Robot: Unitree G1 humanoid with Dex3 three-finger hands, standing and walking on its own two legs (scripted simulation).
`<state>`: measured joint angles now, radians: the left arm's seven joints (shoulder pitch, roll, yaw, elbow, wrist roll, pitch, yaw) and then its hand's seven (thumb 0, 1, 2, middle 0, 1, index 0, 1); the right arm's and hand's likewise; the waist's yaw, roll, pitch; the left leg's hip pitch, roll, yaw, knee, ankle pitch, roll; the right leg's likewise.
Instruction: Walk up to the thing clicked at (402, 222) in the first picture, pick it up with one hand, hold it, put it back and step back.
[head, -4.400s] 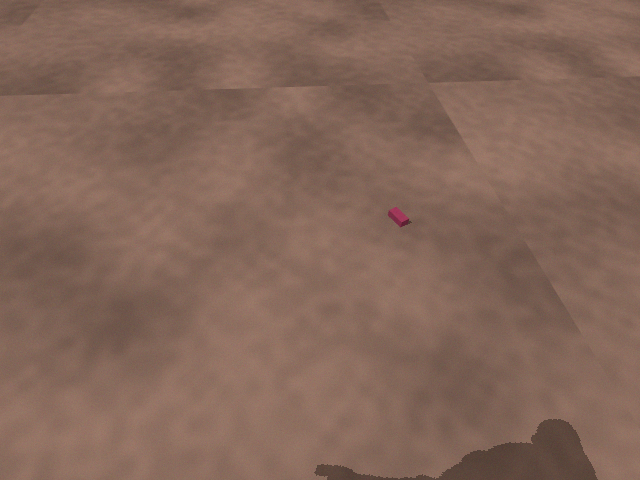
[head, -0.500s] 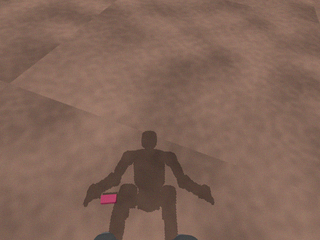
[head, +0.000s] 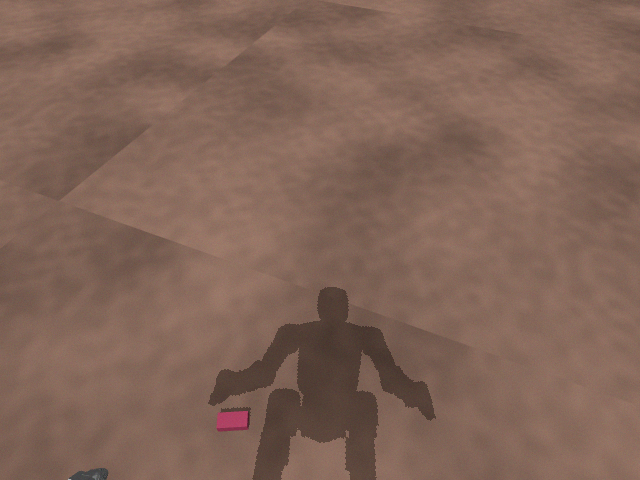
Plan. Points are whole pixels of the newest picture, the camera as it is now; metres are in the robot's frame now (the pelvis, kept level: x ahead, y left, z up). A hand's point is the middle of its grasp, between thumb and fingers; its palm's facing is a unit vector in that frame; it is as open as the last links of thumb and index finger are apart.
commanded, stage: walk up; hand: left
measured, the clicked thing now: (233, 421) +0.41 +0.24 -0.74
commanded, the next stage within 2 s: stand in 0.96 s
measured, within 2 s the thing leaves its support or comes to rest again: neither
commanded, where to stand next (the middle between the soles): +0.07 +0.02 m, yaw +1 degrees
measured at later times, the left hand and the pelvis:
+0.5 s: hand out of the picture +0.10 +0.26 -0.13, palm faces +0.03 -0.95 -0.33, open 7.4 cm; pelvis +0.01 +0.00 +0.02, yaw +1 degrees
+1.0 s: hand out of the picture +0.10 +0.27 -0.13, palm faces +0.05 -0.94 -0.33, open 7.4 cm; pelvis +0.02 +0.01 +0.03, yaw +2 degrees
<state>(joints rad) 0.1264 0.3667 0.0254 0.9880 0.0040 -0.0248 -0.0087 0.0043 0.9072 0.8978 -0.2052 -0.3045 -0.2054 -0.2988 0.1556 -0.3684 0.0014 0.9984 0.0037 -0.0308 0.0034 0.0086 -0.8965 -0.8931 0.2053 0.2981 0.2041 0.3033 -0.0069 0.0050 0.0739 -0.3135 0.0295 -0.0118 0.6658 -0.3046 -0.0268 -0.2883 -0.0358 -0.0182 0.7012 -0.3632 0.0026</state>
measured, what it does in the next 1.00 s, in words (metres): stands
